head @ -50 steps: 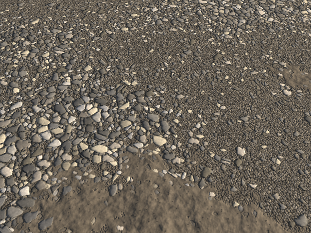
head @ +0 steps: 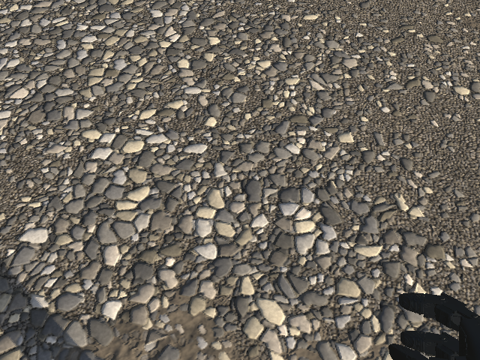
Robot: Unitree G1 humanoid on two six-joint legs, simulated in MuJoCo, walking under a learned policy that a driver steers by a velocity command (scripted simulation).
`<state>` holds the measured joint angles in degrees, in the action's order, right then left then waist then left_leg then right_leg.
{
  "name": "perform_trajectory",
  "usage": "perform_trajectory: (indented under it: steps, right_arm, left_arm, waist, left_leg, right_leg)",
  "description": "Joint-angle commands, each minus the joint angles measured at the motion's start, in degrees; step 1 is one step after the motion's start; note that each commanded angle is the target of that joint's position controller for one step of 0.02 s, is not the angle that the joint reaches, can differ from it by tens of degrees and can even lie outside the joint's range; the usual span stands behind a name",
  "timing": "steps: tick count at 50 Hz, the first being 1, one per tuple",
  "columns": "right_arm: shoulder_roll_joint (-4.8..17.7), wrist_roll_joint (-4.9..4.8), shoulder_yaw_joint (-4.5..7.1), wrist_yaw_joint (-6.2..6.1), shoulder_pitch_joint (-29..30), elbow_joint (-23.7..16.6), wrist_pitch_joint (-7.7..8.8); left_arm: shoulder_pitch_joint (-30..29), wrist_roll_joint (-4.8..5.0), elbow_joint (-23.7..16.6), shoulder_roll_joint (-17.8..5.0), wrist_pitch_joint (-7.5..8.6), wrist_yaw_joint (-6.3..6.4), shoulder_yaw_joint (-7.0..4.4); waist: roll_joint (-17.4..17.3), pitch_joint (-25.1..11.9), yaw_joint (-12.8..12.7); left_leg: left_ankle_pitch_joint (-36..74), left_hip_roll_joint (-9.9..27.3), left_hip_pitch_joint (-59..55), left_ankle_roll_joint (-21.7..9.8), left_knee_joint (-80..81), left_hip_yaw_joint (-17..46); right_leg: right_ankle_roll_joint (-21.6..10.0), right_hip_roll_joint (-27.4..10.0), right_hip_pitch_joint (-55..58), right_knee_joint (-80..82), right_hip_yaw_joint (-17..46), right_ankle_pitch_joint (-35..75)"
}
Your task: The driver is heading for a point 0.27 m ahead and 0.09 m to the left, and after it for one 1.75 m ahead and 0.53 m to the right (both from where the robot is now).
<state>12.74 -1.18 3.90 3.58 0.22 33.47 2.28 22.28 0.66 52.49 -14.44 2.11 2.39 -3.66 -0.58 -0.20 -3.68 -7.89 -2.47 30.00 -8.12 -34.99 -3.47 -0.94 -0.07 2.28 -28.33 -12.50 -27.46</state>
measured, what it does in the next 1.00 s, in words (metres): walks ahead: right foot, then left foot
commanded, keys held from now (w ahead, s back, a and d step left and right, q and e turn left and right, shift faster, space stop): w+q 0.08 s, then q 0.08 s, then e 0.84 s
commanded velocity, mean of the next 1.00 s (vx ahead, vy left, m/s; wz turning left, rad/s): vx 0.16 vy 0.00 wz -0.13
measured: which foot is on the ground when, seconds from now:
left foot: down 0.00-0.44, up 0.46-0.86, down 0.88-1.00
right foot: down 0.00-0.00, up 0.02-0.42, down 0.44-0.88, up 0.90-1.00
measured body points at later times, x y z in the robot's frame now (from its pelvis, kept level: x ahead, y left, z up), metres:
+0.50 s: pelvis +0.22 -0.02 +0.01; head +0.26 -0.02 +0.45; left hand +0.37 +0.25 -0.09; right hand +0.36 -0.28 -0.11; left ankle +0.11 +0.07 -0.68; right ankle +0.33 -0.10 -0.72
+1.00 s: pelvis +0.25 +0.02 +0.02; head +0.28 +0.04 +0.47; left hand +0.45 +0.28 -0.08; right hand +0.32 -0.28 -0.07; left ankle +0.28 +0.13 -0.72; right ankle +0.26 -0.11 -0.65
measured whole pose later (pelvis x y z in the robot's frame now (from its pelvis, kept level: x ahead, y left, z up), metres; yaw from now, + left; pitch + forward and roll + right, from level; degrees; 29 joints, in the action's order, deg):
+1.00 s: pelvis +0.25 +0.02 +0.02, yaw -11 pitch +2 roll -1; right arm 14.8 1.2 3.9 -1.7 -11.6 41.7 0.5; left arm 11.4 0.8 36.2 -19.5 -2.8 1.3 -5.5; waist 3.0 1.6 0.3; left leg -13.7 -0.2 15.5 -0.7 -27.5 1.9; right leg 2.4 7.2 -32.6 -58.8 8.1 -24.1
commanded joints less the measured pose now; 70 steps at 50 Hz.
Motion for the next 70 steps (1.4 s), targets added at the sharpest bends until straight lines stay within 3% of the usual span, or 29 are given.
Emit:
perform_trajectory:
  steps: [1, 2, 3, 4, 5, 9, 13, 17, 20, 22, 23, 24, 25, 28, 32, 40, 43, 44, 45, 46, 47, 49, 56, 62, 65, 66, 67, 68, 70]
  right_arm:
    - [14.9, -0.48, 4.92, -2.10, -22.8, 2.8, -0.03]
    - [16.5, 0.39, 4.66, -2.16, -24.0, 1.0, 0.87]
    - [13.0, 1.00, 4.07, -2.50, -23.1, 1.4, 0.96]
    - [10.7, 0.57, 3.31, -2.61, -18.5, 1.0, 1.22]
    - [9.9, 0.41, 2.84, -2.33, -13.8, -0.1, 1.53]
    - [9.2, 0.79, 2.21, -3.33, -9.7, 0.1, 1.50]
    - [8.3, 0.62, 1.63, -4.52, -13.8, 3.9, 0.52]
    - [8.5, 1.33, 1.04, -4.57, -16.4, 6.5, 0.61]
    - [9.4, 1.11, 1.18, -4.51, -14.5, 7.2, 0.88]
    - [9.6, 0.95, 1.33, -5.20, -13.9, 6.7, 0.74]
    - [8.5, 2.29, 0.95, -5.33, -16.7, 5.4, 1.25]
    - [6.6, 2.43, 0.00, -5.07, -20.6, 5.7, 1.30]
    - [9.8, 1.77, 0.50, -4.48, -20.1, 6.0, 0.65]
    - [9.3, 1.23, 0.96, -5.51, -12.5, 4.6, -2.71]
    - [6.3, 1.26, 0.57, -6.41, -12.8, 4.5, -3.28]
    - [7.6, 0.58, 1.06, -5.52, -10.3, 4.5, -1.61]
    - [8.2, 0.50, 1.77, -4.65, -14.1, 6.2, -0.65]
    - [11.4, 1.41, 2.63, -4.81, -16.0, 6.2, -0.67]
    - [16.4, 3.41, 3.71, -4.90, -15.6, 6.5, -1.13]
    - [14.7, 4.84, 3.38, -4.82, -11.8, 4.6, -0.78]
    - [11.6, 4.21, 2.41, -5.27, -7.9, 3.1, -0.56]
    - [8.5, 1.82, 1.39, -5.71, -4.8, 2.3, -0.63]
    - [11.5, 1.91, 2.07, -6.77, -11.5, 3.7, -2.61]
    - [14.7, 0.48, 3.33, -5.50, -9.9, 3.8, -2.54]
    - [13.0, -0.87, 3.00, -5.32, -10.2, 4.9, -2.08]
    - [10.4, 0.73, 2.39, -5.10, -12.2, 5.1, -1.88]
    - [7.1, 3.95, 0.95, -4.77, -11.1, 2.1, -1.72]
    - [10.4, 2.76, 1.86, -5.32, -5.4, 1.0, -1.44]
    - [11.8, 0.82, 2.63, -6.08, -4.6, 1.7, -2.12]
  left_arm:
    - [-2.4, -2.66, -7.6, -5.0, 2.39, -0.91, -0.58]
    - [-1.5, -0.86, -10.6, -5.3, 5.10, -2.65, 0.29]
    - [-7.6, 0.90, -11.7, -9.1, 6.80, -3.48, -0.89]
    - [-10.0, 1.37, -13.0, -8.9, 6.99, -3.48, -0.80]
    - [-10.7, -0.01, -12.6, -8.4, 6.47, -2.98, -0.94]
    - [-8.7, -1.45, -13.2, -7.2, 3.48, -1.88, -1.24]
    - [-13.5, -1.41, -13.2, -3.1, 2.91, -2.20, 0.69]
    - [-17.5, -0.42, -13.8, -5.2, 2.92, -3.28, 0.44]
    - [-17.2, -0.86, -14.9, -7.7, 3.00, -3.87, -0.46]
    - [-11.5, -1.41, -14.1, -11.2, 3.08, -3.90, -1.80]
    - [-8.6, -2.19, -14.9, -15.0, 3.05, -3.74, -2.48]
    - [-5.8, -2.79, -14.6, -13.7, 2.31, -3.64, -2.15]
    - [-5.9, -1.63, -15.3, -10.5, 1.70, -3.57, -1.34]
    - [-12.4, -0.12, -17.6, -9.2, -0.66, -2.75, -1.08]
    - [-13.4, -1.12, -18.9, -10.2, -2.39, -2.00, -1.85]
    - [-12.1, -0.27, -20.2, -11.3, -3.93, -0.87, -3.01]
    - [-12.4, 0.66, -20.5, -10.9, -4.76, -0.47, -3.03]
    - [-11.3, 0.59, -20.8, -9.2, -4.75, -0.44, -2.50]
    - [-13.6, 1.03, -23.4, -8.0, -4.22, -0.67, -2.28]
    - [-12.1, -0.16, -22.7, -11.6, -3.30, -0.93, -3.49]
    - [-9.9, -0.11, -20.8, -13.3, -3.35, -1.20, -4.35]
    - [-6.7, 0.01, -18.0, -11.2, -4.82, -0.77, -4.08]
    - [-14.8, 0.88, -22.3, -6.7, -5.43, -2.00, -1.82]
    - [-14.1, 0.84, -23.2, -7.8, -5.84, -3.37, -2.01]
    - [-8.8, 0.60, -21.0, -8.2, -5.86, -3.50, -2.87]
    - [-6.7, 0.71, -21.0, -12.6, -5.63, -2.85, -4.18]
    - [-7.1, -0.04, -22.6, -19.0, -5.21, -2.20, -5.09]
    - [-4.9, -2.26, -22.5, -16.8, -3.73, -2.93, -4.58]
    - [-11.1, -1.18, -21.6, -13.9, -2.20, -2.79, -3.62]
  waist:
    - [-10.4, -12.3, 9.9]
    - [-13.6, -20.9, 8.8]
    - [-4.9, -15.2, 10.9]
    - [-0.4, -8.1, 8.1]
    - [4.4, -3.8, 5.0]
    - [1.6, -2.5, 0.8]
    - [-2.8, -5.2, 4.3]
    - [-4.1, -5.2, 6.6]
    - [-4.5, -4.4, 5.0]
    - [-1.9, -7.0, 2.3]
    - [6.1, -12.2, 3.3]
    - [16.7, -18.1, 2.7]
    - [11.2, -20.0, 2.0]
    - [1.2, -7.1, 2.9]
    - [8.0, -6.1, 4.3]
    - [11.1, -6.6, 2.6]
    - [10.3, -6.1, 4.9]
    - [5.6, -6.8, 4.9]
    - [-12.3, -3.2, 3.6]
    - [-13.6, -3.2, 3.5]
    - [-9.0, -3.3, 1.9]
    - [-6.0, -2.2, 1.3]
    - [-9.2, -2.4, 6.7]
    - [-11.2, -3.7, 6.0]
    - [-7.7, -4.5, 2.8]
    - [2.6, -5.9, 3.3]
    - [20.4, -5.7, 4.6]
    - [14.4, -10.7, -1.3]
    - [7.7, -4.6, 2.2]
  left_leg:
    - [15.5, 12.3, -46.0, -9.7, 3.6, 22.9]
    - [4.0, 22.0, -56.9, -20.5, 11.8, 50.2]
    - [1.5, 19.5, -51.6, -17.0, 15.2, 43.8]
    - [4.6, 16.9, -42.3, -14.2, 16.5, 36.3]
    - [13.8, 14.6, -32.9, -12.0, 17.6, 31.5]
    - [37.9, 10.3, -16.7, -9.4, 18.0, 19.8]
    - [39.4, 5.4, -14.3, -4.1, 16.3, 10.1]
    - [31.6, 9.2, -20.4, -2.8, 14.4, 11.7]
    - [32.9, 11.7, -24.5, -2.0, 8.5, 13.2]
    - [31.1, 7.1, -23.4, 1.8, -2.6, 10.4]
    - [14.9, 0.7, -14.2, 5.5, -17.0, 7.1]
    - [-26.1, -5.1, 0.1, 9.6, -32.7, 6.1]
    - [-29.6, -2.8, 2.6, 10.0, -38.1, 11.0]
    - [-21.3, 1.3, 6.1, 10.8, -36.3, 10.2]
    - [-16.1, -0.2, -1.7, 11.6, -20.4, 7.8]
    - [-12.4, -0.8, -8.0, 10.6, -3.6, 9.2]
    - [-5.1, 0.0, -17.9, 8.0, 11.2, 7.7]
    - [-5.2, 8.2, -24.1, 5.1, 14.4, 13.7]
    - [0.0, 19.3, -23.2, -2.7, 18.6, 27.4]
    - [6.6, 25.9, -19.4, -7.5, 19.8, 33.3]
    - [9.4, 23.6, -18.4, -6.2, 18.3, 28.1]
    - [10.5, 17.6, -19.8, -2.1, 16.3, 18.8]
    - [17.0, 17.6, -28.7, -4.2, 15.1, 10.6]
    - [19.1, 20.5, -25.2, -3.8, 13.0, 7.5]
    - [14.2, 17.9, -20.2, 2.1, 4.7, 2.5]
    - [1.3, 13.5, -9.4, 7.4, -7.0, -3.1]
    - [-30.4, 5.4, 7.9, 12.7, -22.8, -4.1]
    - [-32.4, 3.7, 9.1, 12.7, -32.1, 5.2]
    - [-22.5, 5.3, 10.5, 11.3, -33.3, 7.5]
  right_leg:
    - [-0.6, -2.6, -33.0, -44.3, 4.3, 7.3]
    - [-0.3, 3.2, -48.8, -57.2, 17.2, -8.3]
    - [-1.0, -0.4, -53.3, -54.8, 20.4, -1.6]
    - [-0.9, -2.4, -51.4, -48.7, 19.4, 3.5]
    - [0.3, -4.0, -47.5, -44.4, 18.4, 5.2]
    - [4.7, -5.1, -36.8, -34.0, 15.3, 9.2]
    - [4.3, -2.8, -29.9, -16.6, 12.3, 26.4]
    - [1.7, -2.1, -28.7, -8.2, 13.8, 32.3]
    - [-1.3, -1.0, -28.5, -4.4, 13.6, 24.4]
    - [-4.4, -1.5, -18.8, 1.2, 15.1, 41.7]
    - [-10.9, -9.9, -6.4, -1.2, 26.5, 64.5]
    - [-21.5, -21.2, 5.1, 2.1, 42.7, 74.8]
    - [-21.1, -20.7, 4.6, 4.4, 46.5, 62.7]
    - [-14.2, -14.1, -11.8, 9.0, 38.1, 32.2]
    - [-11.3, -7.6, -18.9, 11.7, 34.2, 21.7]
    - [-9.8, -6.9, -17.8, 11.6, 41.3, 9.7]
    - [-6.8, -3.7, -20.9, 8.5, 40.7, 8.3]
    - [-4.1, -0.6, -26.5, 2.5, 37.5, 2.3]
    - [-0.9, 8.4, -37.9, -10.5, 23.9, -3.8]
    - [1.8, 6.8, -38.9, -25.8, 22.2, -6.5]
    - [2.6, 5.2, -37.8, -33.3, 22.7, -3.2]
    - [4.6, 4.7, -38.9, -40.6, 21.1, 2.5]
    - [7.8, 0.0, -39.2, -29.6, 14.9, 5.2]
    - [4.2, -0.5, -26.1, -12.9, 9.6, 4.9]
    - [-0.6, 2.0, -13.5, 5.5, 8.6, 19.9]
    - [-3.7, -4.9, -2.7, 6.9, 19.2, 36.6]
    - [-13.5, -19.9, 2.9, 3.9, 38.9, 60.7]
    - [-20.8, -23.3, -1.2, 7.0, 41.9, 54.0]
    - [-14.8, -15.9, -5.6, 8.1, 33.4, 41.8]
